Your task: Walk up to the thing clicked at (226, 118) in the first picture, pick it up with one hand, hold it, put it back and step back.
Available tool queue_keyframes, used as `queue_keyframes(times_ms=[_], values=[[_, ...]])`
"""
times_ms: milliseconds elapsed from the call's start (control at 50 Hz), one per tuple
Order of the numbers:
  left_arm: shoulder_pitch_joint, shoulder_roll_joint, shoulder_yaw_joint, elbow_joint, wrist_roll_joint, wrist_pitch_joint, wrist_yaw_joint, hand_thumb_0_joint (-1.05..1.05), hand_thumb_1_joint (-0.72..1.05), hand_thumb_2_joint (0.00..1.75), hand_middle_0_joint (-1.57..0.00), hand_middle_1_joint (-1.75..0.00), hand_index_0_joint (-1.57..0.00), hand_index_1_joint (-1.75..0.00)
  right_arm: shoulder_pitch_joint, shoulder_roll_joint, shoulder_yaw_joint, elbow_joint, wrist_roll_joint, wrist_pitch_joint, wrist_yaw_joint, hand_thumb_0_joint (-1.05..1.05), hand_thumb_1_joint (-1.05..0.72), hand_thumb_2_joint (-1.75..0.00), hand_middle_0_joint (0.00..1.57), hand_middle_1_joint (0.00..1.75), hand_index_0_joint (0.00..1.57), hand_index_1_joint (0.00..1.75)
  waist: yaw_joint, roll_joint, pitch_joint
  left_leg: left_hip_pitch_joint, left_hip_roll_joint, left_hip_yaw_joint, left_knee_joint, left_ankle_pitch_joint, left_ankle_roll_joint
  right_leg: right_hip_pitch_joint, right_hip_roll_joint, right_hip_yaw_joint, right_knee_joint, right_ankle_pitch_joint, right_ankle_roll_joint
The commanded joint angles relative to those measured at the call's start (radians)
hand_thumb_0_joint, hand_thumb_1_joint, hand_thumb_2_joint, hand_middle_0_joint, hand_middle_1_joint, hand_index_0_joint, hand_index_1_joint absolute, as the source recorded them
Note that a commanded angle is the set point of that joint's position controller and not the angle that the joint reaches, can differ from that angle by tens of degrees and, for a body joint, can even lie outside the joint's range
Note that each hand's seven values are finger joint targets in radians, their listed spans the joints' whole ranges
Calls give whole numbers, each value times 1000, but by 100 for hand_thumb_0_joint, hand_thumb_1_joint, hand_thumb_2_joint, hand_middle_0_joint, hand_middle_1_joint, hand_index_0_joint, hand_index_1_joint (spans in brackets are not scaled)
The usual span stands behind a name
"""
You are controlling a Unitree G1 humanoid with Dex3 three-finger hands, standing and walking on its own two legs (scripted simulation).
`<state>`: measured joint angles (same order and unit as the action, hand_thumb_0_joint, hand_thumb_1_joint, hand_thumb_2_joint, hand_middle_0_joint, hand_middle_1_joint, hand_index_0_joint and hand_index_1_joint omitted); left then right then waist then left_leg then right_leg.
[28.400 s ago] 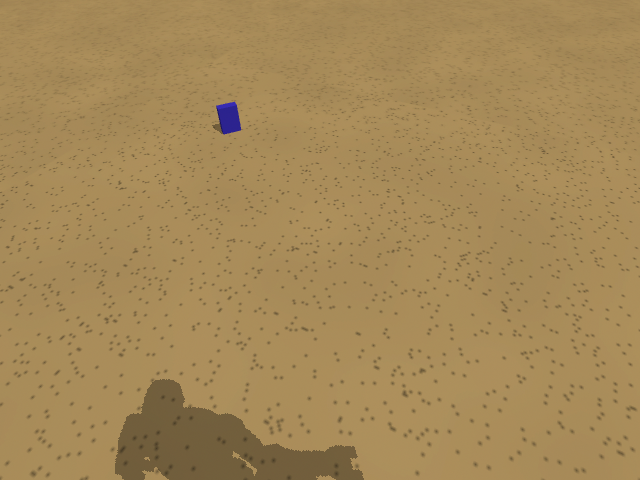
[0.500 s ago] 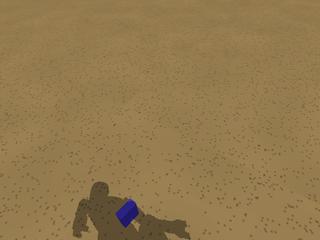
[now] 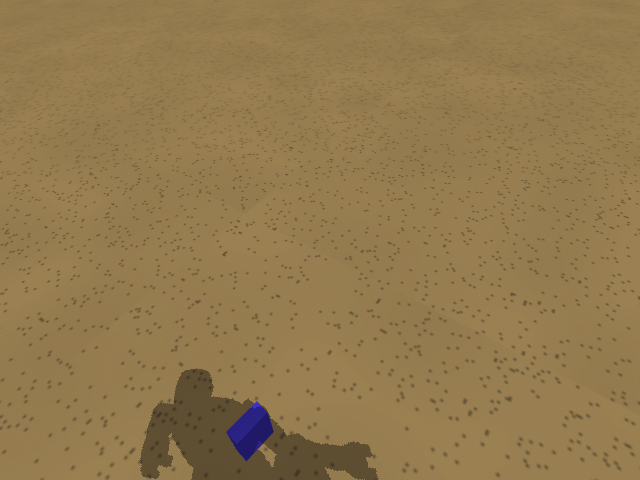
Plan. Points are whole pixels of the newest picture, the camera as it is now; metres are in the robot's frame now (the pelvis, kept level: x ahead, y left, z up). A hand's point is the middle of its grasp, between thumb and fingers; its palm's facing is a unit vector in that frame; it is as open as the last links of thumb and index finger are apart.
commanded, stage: step back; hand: left
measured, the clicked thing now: (251, 431) +0.41 +0.23 -0.70
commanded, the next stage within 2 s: none
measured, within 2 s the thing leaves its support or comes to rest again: neither
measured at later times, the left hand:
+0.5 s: hand out of the picture +0.07 +0.30 -0.18, palm faces -0.06 -0.93 -0.36, open 7.4 cm
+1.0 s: hand out of the picture -0.08 +0.27 -0.16, palm faces -0.06 -0.91 -0.40, open 7.4 cm
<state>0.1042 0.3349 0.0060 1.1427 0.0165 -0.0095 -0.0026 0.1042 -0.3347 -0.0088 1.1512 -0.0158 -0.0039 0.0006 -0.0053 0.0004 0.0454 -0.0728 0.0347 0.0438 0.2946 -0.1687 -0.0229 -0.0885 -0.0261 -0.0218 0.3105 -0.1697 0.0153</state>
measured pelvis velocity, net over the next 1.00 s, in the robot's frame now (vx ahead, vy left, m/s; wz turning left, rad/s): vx -0.20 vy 0.02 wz -0.05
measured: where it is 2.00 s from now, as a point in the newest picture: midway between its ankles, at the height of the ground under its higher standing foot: outside the picture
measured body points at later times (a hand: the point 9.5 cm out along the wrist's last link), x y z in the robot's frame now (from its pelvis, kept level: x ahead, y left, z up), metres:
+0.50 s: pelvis -0.08 +0.04 -0.02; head -0.01 +0.07 +0.42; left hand +0.07 +0.34 -0.16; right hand -0.04 -0.28 -0.13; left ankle -0.06 +0.13 -0.75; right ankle -0.08 -0.11 -0.68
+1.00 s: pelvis -0.20 +0.02 -0.02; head -0.15 +0.00 +0.43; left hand -0.08 +0.32 -0.13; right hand -0.12 -0.31 -0.14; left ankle -0.22 +0.15 -0.69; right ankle -0.18 -0.10 -0.75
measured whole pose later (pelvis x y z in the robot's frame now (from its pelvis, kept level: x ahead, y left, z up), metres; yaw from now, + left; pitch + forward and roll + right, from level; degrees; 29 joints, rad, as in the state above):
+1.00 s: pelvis -0.20 +0.02 -0.02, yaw -3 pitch -2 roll +1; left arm 0.16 0.35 0.07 0.82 0.04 0.05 0.01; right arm 0.16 -0.41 -0.04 0.88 0.01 0.04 -0.02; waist 0.01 0.02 0.15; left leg -0.42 -0.10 -0.10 1.04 -0.50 -0.02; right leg -0.29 -0.01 0.04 0.61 -0.29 -0.01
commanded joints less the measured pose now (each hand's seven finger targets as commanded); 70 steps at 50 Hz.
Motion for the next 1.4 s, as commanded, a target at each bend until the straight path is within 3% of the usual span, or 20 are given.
queue_keyframes(times_ms=[0, 160, 240, 300, 340, 380, 440, 640, 740, 760, 780, 800, 860, 1000, 1060, 1080, 1100, 1120, 1180, 1380], values=[[-35, 284, 85, -96, -26, -5, 22, 0, 90, 90, -20, -30, -20, -30, -45, -253, -61, -92, 15, 5, -7, 0, -90, -90, 20, 30, 20, 30, -1, -17, 34, -97, 88, -96, 81, 232, 62, -106, -96, 95, 58, 285, -44], [-39, 296, 99, -216, -8, 21, 18, 0, 90, 90, -20, -30, -20, -30, -13, -247, -88, -181, 15, 34, 2, 0, -90, -90, 20, 30, 20, 30, -6, -60, -118, -118, 27, -80, 305, 41, 98, -180, -167, 189, 132, 180, -158], [-145, 348, 114, -288, 18, 29, 20, 0, 90, 90, -20, -30, -20, -30, 94, -221, -98, -194, 8, 54, 18, 0, -90, -90, 20, 30, 20, 30, -41, -234, -88, -95, -72, -56, 585, -321, 77, -353, -313, 298, 56, 126, -260], [-184, 294, 98, -321, 11, 36, 25, 0, 90, 90, -20, -30, -20, -30, 168, -242, -105, -195, 12, 38, 12, 0, -90, -90, 20, 30, 20, 30, -71, -131, -97, -128, -3, -105, 327, -79, 93, -283, -186, 178, 286, 112, -157], [-114, 204, 84, -329, -7, 53, 33, 0, 90, 90, -20, -30, -20, -30, 112, -362, -127, -226, -23, 15, 0, 0, -90, -90, 20, 30, 20, 30, -23, 217, -41, -101, 250, -472, 53, 387, 145, -434, 124, 123, 609, -393, -54], [-75, 236, 94, -304, 1, 60, 48, 0, 90, 90, -20, -30, -20, -30, 62, -386, -132, -263, -19, 9, -8, 0, -90, -90, 20, 30, 20, 30, -26, 176, -82, -144, 323, -518, 73, 456, 243, -400, 140, 244, 829, -461, -49], [8, 246, 97, -285, -11, 60, 45, 0, 90, 90, -20, -30, -20, -30, -29, -306, -111, -306, -21, 2, -31, 0, -90, -90, 20, 30, 20, 30, 33, 147, -74, -104, 220, -321, 161, 471, 237, -441, 126, 239, 953, -342, -37], [22, 223, 116, -361, -3, 42, 25, 0, 90, 90, -20, -30, -20, -30, 86, -308, -112, -344, -15, 10, -36, 0, -90, -90, 20, 30, 20, 30, -37, 153, -131, 36, 225, -288, 220, 428, 263, -331, 65, 111, 558, -343, 9], [177, 225, 126, -299, 16, 27, 21, 0, 90, 90, -20, -30, -20, -30, 17, -295, -105, -360, 5, 29, -25, 0, -90, -90, 20, 30, 20, 30, 37, 128, -158, -212, 174, -232, 292, 152, 142, -29, 21, 87, 136, -33, -58], [168, 292, 146, -314, 28, 21, 20, 0, 90, 90, -20, -30, -20, -30, 13, -251, -91, -370, 11, 32, -21, 0, -90, -90, 20, 30, 20, 30, 29, -60, -120, -392, 60, -182, 415, -45, 78, 0, -126, 339, 93, -23, -113], [96, 392, 165, -347, 16, 26, 14, 0, 90, 90, -20, -30, -20, -30, -39, -229, -94, -383, 15, 35, -30, 0, -90, -90, 20, 30, 20, 30, 60, -284, -48, -411, -132, -79, 658, -404, 28, -183, -327, 559, 1, 48, -294], [39, 388, 163, -390, 29, 16, 18, 0, 90, 90, -20, -30, -20, -30, -29, -255, -103, -366, 7, 41, -35, 0, -90, -90, 20, 30, 20, 30, 45, -241, 3, -377, -116, -184, 839, -463, 20, -285, -381, 615, 1, 132, -342], [-68, 287, 139, -418, 15, 16, 31, 0, 90, 90, -20, -30, -20, -30, 82, -248, -92, -322, 29, 34, -33, 0, -90, -90, 20, 30, 20, 30, -30, -134, 2, -404, -164, -206, 919, -322, 16, -206, -200, 287, 115, 332, -232], [65, 261, 129, -432, 15, 36, 34, 0, 90, 90, -20, -30, -20, -30, 70, -224, -79, -348, 7, 13, -33, 0, -90, -90, 20, 30, 20, 30, 50, -190, -88, -366, -80, -88, 415, -319, 11, 59, -191, 254, 243, 411, -215], [30, 270, 117, -452, 0, 51, 23, 0, 90, 90, -20, -30, -20, -30, 153, -227, -94, -319, -6, 1, -27, 0, -90, -90, 20, 30, 20, 30, -1, -138, -115, -145, -51, -64, 95, 10, 35, -62, -151, 213, 341, 298, -145], [68, 230, 108, -457, -3, 55, 20, 0, 90, 90, -20, -30, -20, -30, 127, -278, -109, -331, -24, -4, -27, 0, -90, -90, 20, 30, 20, 30, 23, -30, -121, -51, 74, -232, 79, 106, 73, -211, -84, 186, 400, 109, -98], [24, 222, 105, -473, -9, 51, 25, 0, 90, 90, -20, -30, -20, -30, 70, -404, -132, -354, -15, 3, -15, 0, -90, -90, 20, 30, 20, 30, 4, 249, -98, -102, 294, -504, 48, 231, 220, -343, 98, 42, 554, -282, -40], [-47, 256, 130, -462, 4, 53, 39, 0, 90, 90, -20, -30, -20, -30, 82, -415, -138, -360, -21, 1, -15, 0, -90, -90, 20, 30, 20, 30, -57, 232, -74, -222, 368, -611, 25, 261, 322, -306, 106, 155, 769, -482, -26], [49, 235, 125, -413, -17, 55, 36, 0, 90, 90, -20, -30, -20, -30, 3, -304, -103, -366, -17, -4, -32, 0, -90, -90, 20, 30, 20, 30, 35, 95, -60, -128, 231, -322, 140, 433, 247, -404, 126, 228, 954, -382, -41], [118, 219, 127, -386, 1, 40, 18, 0, 90, 90, -20, -30, -20, -30, 33, -311, -115, -403, -17, 19, -29, 0, -90, -90, 20, 30, 20, 30, -11, 205, -118, -59, 213, -277, 196, 255, 242, -247, 45, 84, 434, -313, 4]])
